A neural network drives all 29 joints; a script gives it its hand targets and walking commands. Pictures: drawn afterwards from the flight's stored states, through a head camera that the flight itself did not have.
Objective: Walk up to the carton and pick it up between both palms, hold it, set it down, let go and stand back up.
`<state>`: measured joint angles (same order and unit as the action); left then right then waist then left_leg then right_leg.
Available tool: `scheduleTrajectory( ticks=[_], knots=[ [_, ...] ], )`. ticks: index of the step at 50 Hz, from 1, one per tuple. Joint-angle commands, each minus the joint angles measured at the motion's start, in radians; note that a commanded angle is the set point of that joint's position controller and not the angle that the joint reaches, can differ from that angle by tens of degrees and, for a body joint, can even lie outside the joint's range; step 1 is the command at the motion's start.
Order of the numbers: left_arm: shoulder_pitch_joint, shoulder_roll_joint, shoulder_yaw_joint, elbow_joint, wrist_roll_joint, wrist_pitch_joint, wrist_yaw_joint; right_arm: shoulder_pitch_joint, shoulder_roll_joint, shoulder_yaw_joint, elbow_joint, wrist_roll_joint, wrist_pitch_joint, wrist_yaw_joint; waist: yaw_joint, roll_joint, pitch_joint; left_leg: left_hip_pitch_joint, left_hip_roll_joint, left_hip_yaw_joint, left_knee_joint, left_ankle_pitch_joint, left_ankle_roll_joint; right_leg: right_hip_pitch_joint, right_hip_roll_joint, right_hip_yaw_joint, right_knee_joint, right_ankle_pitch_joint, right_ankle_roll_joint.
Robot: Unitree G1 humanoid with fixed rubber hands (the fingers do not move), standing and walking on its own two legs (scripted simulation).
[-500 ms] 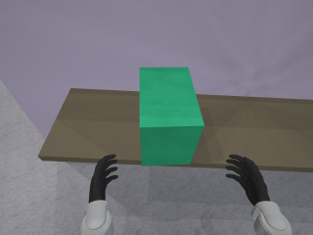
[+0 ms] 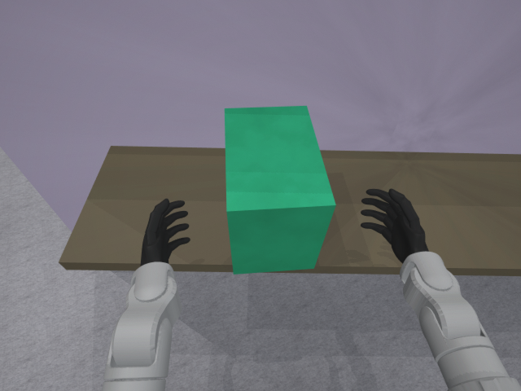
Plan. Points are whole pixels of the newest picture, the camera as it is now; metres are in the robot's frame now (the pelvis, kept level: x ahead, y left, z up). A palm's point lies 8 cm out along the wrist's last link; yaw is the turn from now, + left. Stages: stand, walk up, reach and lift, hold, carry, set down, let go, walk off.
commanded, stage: reach and lift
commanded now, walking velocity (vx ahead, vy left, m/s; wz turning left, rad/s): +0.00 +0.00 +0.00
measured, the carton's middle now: (270, 190) +0.46 +0.02 -0.01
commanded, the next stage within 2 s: none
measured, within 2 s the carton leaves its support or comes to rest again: neither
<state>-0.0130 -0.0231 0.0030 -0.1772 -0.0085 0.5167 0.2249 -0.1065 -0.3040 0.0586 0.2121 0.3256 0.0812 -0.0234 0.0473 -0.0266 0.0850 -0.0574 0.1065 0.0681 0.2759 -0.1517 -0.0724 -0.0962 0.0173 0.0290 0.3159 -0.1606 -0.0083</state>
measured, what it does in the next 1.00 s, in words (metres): stands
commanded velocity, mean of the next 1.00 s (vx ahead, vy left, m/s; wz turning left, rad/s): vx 0.00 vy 0.00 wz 0.00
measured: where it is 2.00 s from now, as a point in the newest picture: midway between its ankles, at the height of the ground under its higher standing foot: outside the picture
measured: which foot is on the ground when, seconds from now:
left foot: down 0.00-1.00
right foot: down 0.00-1.00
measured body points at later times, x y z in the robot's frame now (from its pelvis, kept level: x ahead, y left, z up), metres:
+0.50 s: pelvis +0.00 +0.00 +0.00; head +0.02 +0.01 +0.45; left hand +0.34 +0.19 +0.11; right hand +0.40 -0.18 +0.12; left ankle +0.00 +0.17 -0.75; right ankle +0.01 -0.12 -0.75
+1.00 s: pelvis +0.01 +0.00 +0.00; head +0.05 +0.01 +0.45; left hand +0.40 +0.20 +0.14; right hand +0.48 -0.15 +0.15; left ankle +0.00 +0.17 -0.75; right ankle +0.01 -0.12 -0.75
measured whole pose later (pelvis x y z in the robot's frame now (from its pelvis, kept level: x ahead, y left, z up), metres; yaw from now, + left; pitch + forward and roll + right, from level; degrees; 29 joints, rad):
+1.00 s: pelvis +0.01 +0.00 +0.00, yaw +0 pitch +6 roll -1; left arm -0.65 0.04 0.17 0.19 -0.01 0.67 0.21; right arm -0.86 -0.39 0.13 0.75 0.41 0.23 -0.02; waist 0.08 0.00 -0.03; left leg -0.24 0.11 0.06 0.31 -0.16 -0.07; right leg -0.26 0.02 0.03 0.30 -0.14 0.00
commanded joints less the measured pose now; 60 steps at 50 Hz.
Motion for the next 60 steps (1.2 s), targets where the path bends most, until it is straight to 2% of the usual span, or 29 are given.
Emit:
scheduleTrajectory(
  ticks=[1, 5, 9, 13, 14, 15, 17, 20, 21, 22, 24, 25, 26, 27, 30, 31, 32, 33, 35, 40, 42, 45, 47, 48, 50, 52, 55, 56, 60],
  knots=[
    [-0.267, 0.033, 0.038, -0.213, 0.007, -0.008, 0.0, -0.305, -0.144, -0.058, -0.18, 0.011, -0.02, -0.013, 0.008, -0.016, -0.263, 0.151, -0.095, -0.004, 0.019, 0.206, 0.074, -0.032, 0.039, -0.013, -0.049, 0.194, 0.005],
    [-0.29, 0.009, 0.029, -0.228, -0.01, 0.032, -0.008, -0.363, -0.159, -0.069, -0.194, 0.019, -0.005, -0.024, -0.019, -0.033, -0.336, 0.168, -0.097, -0.015, 0.033, 0.252, 0.071, -0.007, 0.046, -0.023, -0.04, 0.268, 0.01],
    [-0.379, 0.027, 0.056, -0.218, -0.01, 0.056, -0.006, -0.464, -0.171, -0.061, -0.17, 0.028, 0.017, -0.026, -0.003, -0.02, -0.382, 0.17, -0.096, -0.011, 0.039, 0.245, 0.073, -0.033, 0.047, -0.027, -0.04, 0.238, 0.016],
    [-0.401, 0.025, 0.059, -0.154, -0.002, 0.111, -0.016, -0.501, -0.194, -0.051, -0.054, 0.051, 0.063, -0.025, -0.029, -0.028, -0.35, 0.174, -0.091, -0.013, 0.038, 0.245, 0.069, -0.052, 0.053, -0.029, -0.048, 0.242, 0.014],
    [-0.408, 0.036, 0.083, -0.155, -0.001, 0.113, -0.019, -0.523, -0.193, -0.052, -0.083, 0.052, 0.062, -0.025, -0.019, -0.05, -0.376, 0.152, -0.096, -0.011, 0.033, 0.249, 0.074, -0.022, 0.051, -0.022, -0.044, 0.275, 0.022],
    [-0.468, 0.045, 0.098, -0.146, 0.009, 0.117, -0.019, -0.58, -0.191, -0.045, -0.048, 0.049, 0.07, -0.026, -0.007, -0.027, -0.367, 0.127, -0.1, -0.005, 0.027, 0.233, 0.074, -0.023, 0.044, -0.014, -0.043, 0.275, 0.026],
    [-0.498, 0.033, 0.086, -0.135, -0.002, 0.122, -0.017, -0.628, -0.191, -0.043, -0.021, 0.049, 0.078, -0.026, -0.015, -0.05, -0.369, 0.119, -0.1, -0.008, 0.025, 0.208, 0.078, -0.02, 0.047, -0.027, -0.038, 0.259, 0.028],
    [-0.569, 0.055, 0.101, -0.109, 0.01, 0.132, -0.011, -0.697, -0.203, -0.045, -0.001, 0.062, 0.085, -0.016, -0.002, -0.025, -0.403, 0.128, -0.094, -0.011, 0.027, 0.193, 0.075, -0.062, 0.051, -0.024, -0.04, 0.207, 0.027],
    [-0.564, 0.052, 0.11, -0.099, 0.019, 0.134, -0.006, -0.694, -0.204, -0.032, 0.041, 0.072, 0.091, -0.009, 0.018, -0.004, -0.41, 0.117, -0.092, -0.007, 0.028, 0.211, 0.072, -0.054, 0.049, -0.023, -0.04, 0.202, 0.026],
    [-0.604, 0.054, 0.103, -0.09, 0.021, 0.141, -0.007, -0.724, -0.212, -0.039, 0.07, 0.071, 0.094, -0.008, 0.002, 0.004, -0.429, 0.124, -0.095, -0.005, 0.032, 0.202, 0.065, -0.047, 0.055, -0.025, -0.035, 0.208, 0.022],
    [-0.66, 0.053, 0.107, -0.045, 0.005, 0.151, -0.011, -0.786, -0.211, -0.042, 0.094, 0.071, 0.105, -0.009, 0.004, -0.001, -0.402, 0.083, -0.096, -0.004, 0.03, 0.184, 0.066, -0.054, 0.049, -0.014, -0.034, 0.208, 0.024],
    [-0.665, 0.047, 0.107, -0.031, 0.003, 0.145, -0.012, -0.796, -0.214, -0.047, 0.111, 0.065, 0.102, -0.011, -0.008, -0.012, -0.418, 0.076, -0.098, -0.006, 0.029, 0.181, 0.069, -0.045, 0.053, -0.02, -0.032, 0.208, 0.026],
    [-0.674, 0.066, 0.125, -0.053, 0.002, 0.136, -0.012, -0.809, -0.219, -0.036, 0.078, 0.074, 0.095, -0.007, 0.019, -0.015, -0.462, 0.083, -0.096, 0.0, 0.037, 0.219, 0.072, -0.033, 0.055, -0.015, -0.028, 0.243, 0.031],
    [-0.677, 0.064, 0.132, -0.024, 0.006, 0.136, -0.012, -0.823, -0.216, -0.034, 0.089, 0.068, 0.096, -0.013, 0.024, -0.034, -0.471, 0.076, -0.097, 0.0, 0.039, 0.229, 0.075, -0.016, 0.049, -0.012, -0.021, 0.281, 0.035],
    [-0.721, 0.064, 0.122, -0.029, 0.007, 0.135, -0.015, -0.872, -0.234, -0.034, 0.115, 0.079, 0.096, -0.011, 0.014, -0.008, -0.53, 0.115, -0.095, -0.001, 0.056, 0.296, 0.053, -0.02, 0.06, -0.028, -0.008, 0.349, 0.032],
    [-0.752, 0.064, 0.119, 0.023, 0.012, 0.144, -0.017, -0.913, -0.242, -0.036, 0.16, 0.072, 0.1, -0.011, 0.011, -0.009, -0.505, 0.101, -0.097, -0.005, 0.054, 0.269, 0.056, -0.04, 0.061, -0.028, -0.018, 0.309, 0.03],
    [-0.783, 0.083, 0.146, 0.062, 0.018, 0.142, -0.016, -0.944, -0.235, -0.035, 0.186, 0.068, 0.105, -0.011, 0.031, -0.009, -0.482, 0.065, -0.098, 0.003, 0.042, 0.232, 0.06, -0.034, 0.056, -0.019, -0.024, 0.275, 0.034],
    [-0.785, 0.072, 0.128, 0.051, 0.005, 0.145, -0.017, -0.938, -0.235, -0.027, 0.185, 0.08, 0.104, -0.008, 0.02, -0.004, -0.489, 0.068, -0.101, 0.004, 0.046, 0.237, 0.058, -0.045, 0.058, -0.026, -0.019, 0.28, 0.037],
    [-0.829, 0.094, 0.147, 0.046, -0.008, 0.125, -0.016, -0.982, -0.232, -0.014, 0.169, 0.068, 0.103, -0.01, 0.038, -0.051, -0.544, 0.063, -0.097, 0.008, 0.052, 0.236, 0.067, -0.017, 0.056, -0.022, -0.009, 0.305, 0.045],
    [-0.869, 0.097, 0.131, 0.077, -0.007, 0.116, -0.019, -1.036, -0.246, -0.019, 0.254, 0.074, 0.102, -0.012, 0.019, -0.015, -0.605, 0.068, -0.102, 0.006, 0.073, 0.316, 0.05, 0.017, 0.059, -0.025, 0.012, 0.442, 0.047],
    [-0.905, 0.111, 0.151, 0.11, 0.01, 0.124, -0.017, -1.063, -0.257, -0.014, 0.317, 0.085, 0.107, -0.006, 0.023, 0.005, -0.595, 0.08, -0.096, 0.007, 0.075, 0.34, 0.043, -0.006, 0.062, -0.032, 0.008, 0.44, 0.046],
    [-0.954, 0.12, 0.162, 0.156, 0.001, 0.119, -0.022, -1.138, -0.263, -0.003, 0.329, 0.085, 0.11, -0.008, 0.026, -0.023, -0.587, 0.051, -0.098, 0.008, 0.07, 0.323, 0.046, 0.014, 0.062, -0.03, 0.012, 0.479, 0.052],
    [-0.982, 0.132, 0.159, 0.15, 0.005, 0.108, -0.02, -1.162, -0.26, -0.008, 0.339, 0.089, 0.102, -0.01, 0.026, -0.007, -0.627, 0.052, -0.099, 0.007, 0.074, 0.328, 0.04, 0.026, 0.066, -0.03, 0.015, 0.471, 0.051],
    [-1.013, 0.127, 0.157, 0.191, -0.009, 0.101, -0.017, -1.201, -0.256, 0.008, 0.347, 0.086, 0.099, 0.0, 0.04, -0.019, -0.641, 0.046, -0.097, 0.01, 0.08, 0.332, 0.044, 0.016, 0.065, -0.033, 0.019, 0.468, 0.051],
    [-1.005, 0.119, 0.153, 0.209, -0.005, 0.094, -0.019, -1.179, -0.263, 0.0, 0.421, 0.073, 0.103, 0.005, 0.021, -0.01, -0.649, 0.056, -0.096, 0.008, 0.083, 0.352, 0.039, 0.013, 0.065, -0.039, 0.02, 0.497, 0.051],
    [-1.048, 0.142, 0.172, 0.245, 0.006, 0.079, -0.016, -1.245, -0.253, 0.012, 0.399, 0.085, 0.092, 0.01, 0.046, -0.012, -0.675, 0.045, -0.094, 0.003, 0.077, 0.361, 0.038, 0.017, 0.07, -0.045, 0.021, 0.5, 0.048],
    [-1.075, 0.137, 0.164, 0.255, 0.01, 0.06, -0.015, -1.249, -0.265, 0.011, 0.463, 0.081, 0.08, 0.015, 0.037, 0.015, -0.7, 0.065, -0.096, 0.006, 0.094, 0.397, 0.026, 0.021, 0.069, -0.05, 0.032, 0.55, 0.047],
    [-1.096, 0.134, 0.169, 0.308, -0.002, 0.057, -0.016, -1.287, -0.252, 0.036, 0.473, 0.088, 0.083, 0.018, 0.051, 0.003, -0.672, 0.016, -0.1, 0.008, 0.088, 0.365, 0.031, 0.033, 0.062, -0.044, 0.026, 0.549, 0.049],
    [-1.148, 0.147, 0.176, 0.414, -0.009, 0.021, -0.012, -1.322, -0.262, 0.027, 0.541, 0.083, 0.073, 0.03, 0.042, -0.017, -0.687, -0.011, -0.096, 0.007, 0.09, 0.345, 0.038, 0.018, 0.065, -0.048, 0.038, 0.514, 0.051]
  ],
)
